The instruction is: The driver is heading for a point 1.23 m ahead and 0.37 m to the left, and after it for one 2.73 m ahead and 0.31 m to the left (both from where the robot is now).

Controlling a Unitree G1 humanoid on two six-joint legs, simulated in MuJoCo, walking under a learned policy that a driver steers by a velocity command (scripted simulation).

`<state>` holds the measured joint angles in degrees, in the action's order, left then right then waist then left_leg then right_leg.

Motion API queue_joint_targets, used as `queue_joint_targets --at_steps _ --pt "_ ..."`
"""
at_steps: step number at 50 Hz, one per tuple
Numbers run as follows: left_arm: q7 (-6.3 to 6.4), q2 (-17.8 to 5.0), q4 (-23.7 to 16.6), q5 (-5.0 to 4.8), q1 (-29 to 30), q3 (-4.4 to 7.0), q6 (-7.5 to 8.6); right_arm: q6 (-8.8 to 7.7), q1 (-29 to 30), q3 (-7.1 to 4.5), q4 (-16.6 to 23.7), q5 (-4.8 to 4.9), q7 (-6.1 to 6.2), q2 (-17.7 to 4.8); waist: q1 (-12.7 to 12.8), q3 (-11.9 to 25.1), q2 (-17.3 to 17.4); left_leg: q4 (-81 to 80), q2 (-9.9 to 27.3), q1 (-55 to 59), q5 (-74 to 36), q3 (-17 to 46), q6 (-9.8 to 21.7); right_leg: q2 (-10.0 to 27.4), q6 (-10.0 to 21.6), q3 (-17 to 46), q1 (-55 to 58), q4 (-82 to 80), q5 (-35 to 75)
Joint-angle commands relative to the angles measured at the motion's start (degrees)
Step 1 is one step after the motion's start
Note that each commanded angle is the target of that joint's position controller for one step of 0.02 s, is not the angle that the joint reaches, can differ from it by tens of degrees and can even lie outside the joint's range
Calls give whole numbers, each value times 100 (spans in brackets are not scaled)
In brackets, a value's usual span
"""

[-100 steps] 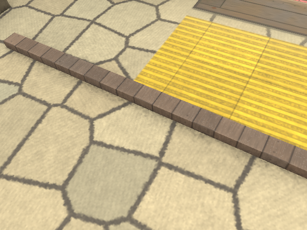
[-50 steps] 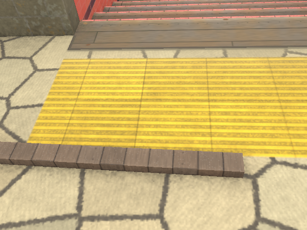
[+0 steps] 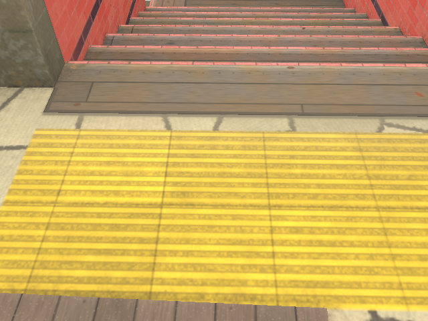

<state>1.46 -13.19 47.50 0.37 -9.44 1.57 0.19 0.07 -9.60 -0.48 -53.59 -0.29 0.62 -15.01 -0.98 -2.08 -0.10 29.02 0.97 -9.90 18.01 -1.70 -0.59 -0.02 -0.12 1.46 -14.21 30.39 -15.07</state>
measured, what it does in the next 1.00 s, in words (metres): walks ahead: left foot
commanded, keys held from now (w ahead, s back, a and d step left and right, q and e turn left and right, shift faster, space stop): no key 0.24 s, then w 0.24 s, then w+q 0.52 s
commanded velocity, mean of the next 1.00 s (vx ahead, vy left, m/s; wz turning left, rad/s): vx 0.27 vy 0.00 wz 0.19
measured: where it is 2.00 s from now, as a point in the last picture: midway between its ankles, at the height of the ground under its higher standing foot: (154, 258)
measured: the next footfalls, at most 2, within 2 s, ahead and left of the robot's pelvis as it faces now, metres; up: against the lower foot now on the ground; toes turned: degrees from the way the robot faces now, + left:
left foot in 0.96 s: +0.33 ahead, +0.14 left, +0.00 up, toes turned +17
right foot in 1.38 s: +0.70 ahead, +0.06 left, +0.00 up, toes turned +28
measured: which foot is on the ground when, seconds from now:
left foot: down 0.00-0.52, up 0.54-0.94, down 0.96-1.00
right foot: down 0.00-0.96, up 0.98-1.00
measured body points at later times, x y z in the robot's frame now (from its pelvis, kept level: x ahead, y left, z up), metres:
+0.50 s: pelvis +0.04 -0.01 -0.01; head +0.04 -0.02 +0.44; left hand +0.11 +0.25 -0.14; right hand +0.04 -0.28 -0.16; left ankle -0.03 +0.12 -0.74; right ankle +0.03 -0.12 -0.74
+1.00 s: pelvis +0.25 +0.04 -0.01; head +0.29 +0.05 +0.43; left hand +0.16 +0.29 -0.16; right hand +0.51 -0.14 -0.11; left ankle +0.29 +0.13 -0.74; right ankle +0.07 -0.13 -0.65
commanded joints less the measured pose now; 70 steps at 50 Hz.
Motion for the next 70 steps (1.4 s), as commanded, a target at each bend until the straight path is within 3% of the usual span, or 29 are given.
queue_joint_targets --at_steps 1,12,15,17,20,22,25,27,28,30,33,37,42,44,46,47,48,49,50,51,52,54,58,60,62,64,68,69,70 --pt "17 -728 -159 -9 30 194 43 -9 -43 -127 106 10 47 -603 3 477 -1 -370 180 -130 -1480 168 74 329 235 322 657 -284 2322" --pt "59 -715 438 -17 138 214 -23 8 -61 -128 -293 0 113 -632 1 251 -20 -550 178 -109 -1202 155 75 218 170 196 622 -486 1763" --pt "70 -723 641 -79 -2 242 -56 27 -214 -157 -424 68 131 -670 23 58 92 -598 77 -395 1160 147 294 -69 261 -41 278 -385 -1060" --pt "68 -705 621 -95 87 240 29 -38 -246 -175 -368 103 151 -716 -17 -514 197 -798 307 -722 2334 555 546 -60 363 36 -427 -327 -2149" --pt "-38 -458 545 -149 307 197 323 -260 -805 -281 -501 180 116 -1018 -163 -710 786 -1453 1216 -248 2809 1934 1116 -140 314 -276 -1147 594 -1319" --pt "-122 -388 499 -197 369 179 462 -349 -773 -334 -496 197 87 -1127 -62 -818 1022 -1782 1779 -298 2455 2657 1433 10 407 -292 -1154 890 -898" --pt "-162 -609 1037 -234 -884 304 528 -370 -28 -270 -185 221 -4 -849 601 -496 574 -836 963 -1307 749 1404 875 6 576 -130 1076 -526 -329" --pt "-194 -1576 1391 -172 -2305 584 595 -524 334 -157 229 193 2 -425 1030 115 -1693 2709 -353 -3174 919 127 162 1950 1522 3196 2927 -1796 -99" --pt "-196 -970 1322 -37 -2060 396 659 -568 201 -240 156 310 -1 -644 809 23 -892 3756 -229 -3640 1382 909 273 2199 1574 3194 2888 -1662 527" --pt "-198 -617 1143 -46 -1486 269 707 -570 -130 -257 16 419 -76 -518 400 -147 -483 3999 125 -3857 479 1169 528 1888 1164 1901 2689 -1678 1121" --pt "-171 -344 1126 6 -1355 143 618 -470 10 -296 50 295 -184 -298 315 -212 -562 3422 346 -3488 -460 794 471 1407 745 509 2205 -1890 2030" --pt "-27 -708 1058 68 -1235 176 589 -353 731 -179 493 213 -260 26 346 -549 -316 2195 360 -3252 -1166 371 191 1324 808 -238 1405 -2342 2054" --pt "49 -855 1077 -60 -1507 207 478 -266 1301 -113 945 159 -377 2 353 -711 -324 1435 327 -3048 -1283 -100 434 1613 751 -827 1670 -2099 3079" --pt "52 -826 961 -49 -1524 194 388 -297 1440 -207 1098 194 -437 -199 282 -469 -259 1144 -161 -2685 -674 -685 649 1468 618 -1168 2124 -1397 5244" --pt "59 -1154 1007 -9 -1795 239 274 -288 644 -429 1002 198 -499 -463 -208 429 -647 694 -622 -882 -591 -909 869 1540 506 -1117 2117 454 7308" --pt "38 -1341 938 -108 -1533 267 289 -247 -291 -595 768 210 -469 -711 -739 845 -714 -262 -593 624 -1413 -634 1093 1382 363 -1147 1456 1588 6851" --pt "-16 -1088 727 13 -1348 192 426 -161 -1182 -719 512 213 -334 -1112 -946 1271 -63 -170 377 2767 -1661 906 1418 922 137 -983 -618 3395 2569" --pt "-116 -302 362 -19 -1606 -40 702 -183 -1166 -758 649 78 -270 -1678 -454 2137 1286 -449 2198 4210 -2677 4202 2721 -125 -136 -409 -2787 5499 -1730" --pt "-165 -771 214 -205 -758 101 941 -189 -1543 -686 481 8 -201 -1265 -911 2118 499 -978 2089 3788 -2583 3967 2634 127 -75 479 -3251 5829 -1449" --pt "-156 -847 50 -378 -403 141 981 -254 -1352 -598 414 4 -199 -890 -742 1295 454 -1014 1772 3151 -2301 3118 2313 386 30 337 -3614 5609 -1125" --pt "-111 -811 -14 -286 -252 152 973 -328 -706 -532 579 78 -219 -705 -365 641 -68 -1220 1397 1992 -2094 2481 1987 630 37 266 -3359 4998 -733" --pt "-81 -741 -37 -114 -423 219 799 -354 -153 -415 797 18 -183 -448 79 97 109 -1678 1037 421 -1891 1964 1863 747 -95 152 -2649 4699 -509" --pt "-92 -463 -681 88 236 105 655 -310 -62 -444 894 113 -26 -713 303 -332 161 -2077 466 -1329 -1769 1177 1637 656 -373 -243 -2274 2971 142" --pt "-116 -378 -659 149 455 59 706 -363 -272 -551 992 -22 3 -1018 149 61 416 -1850 231 -1587 -2379 979 1525 229 -416 -623 -1193 2210 1151" --pt "-122 -659 -749 -72 700 115 749 -412 -616 -556 913 156 19 -949 -26 77 342 -1670 379 -826 -1982 1117 1420 281 -372 -205 -1546 908 1990" --pt "-123 -650 -928 -123 1250 117 749 -396 -1127 -540 686 262 55 -883 -268 -23 418 -1711 705 -57 -1384 1580 1222 239 -364 24 -1474 -176 2394" --pt "-185 -1126 -714 -116 443 324 797 -341 -1150 -565 671 60 37 -831 117 312 708 -584 933 1022 -3017 1696 989 116 113 1 -800 -400 1551" --pt "-187 -1254 -581 -57 -144 401 796 -311 -1184 -514 692 -13 7 -735 415 768 634 334 636 944 -3473 1504 868 101 309 -134 69 -382 1541" --pt "-181 -1503 -511 43 -1022 431 786 -272 -1305 -393 800 -68 -4 -456 724 1664 104 2074 211 44 -2325 1177 683 1002 710 826 1652 -43 1557"
Keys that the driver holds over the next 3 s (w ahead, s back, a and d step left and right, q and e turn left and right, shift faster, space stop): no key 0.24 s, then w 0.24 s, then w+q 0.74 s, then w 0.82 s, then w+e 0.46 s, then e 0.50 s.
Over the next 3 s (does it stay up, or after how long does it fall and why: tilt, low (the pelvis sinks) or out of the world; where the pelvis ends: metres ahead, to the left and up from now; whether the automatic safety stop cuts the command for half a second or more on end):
stays up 1.15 0.45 0.00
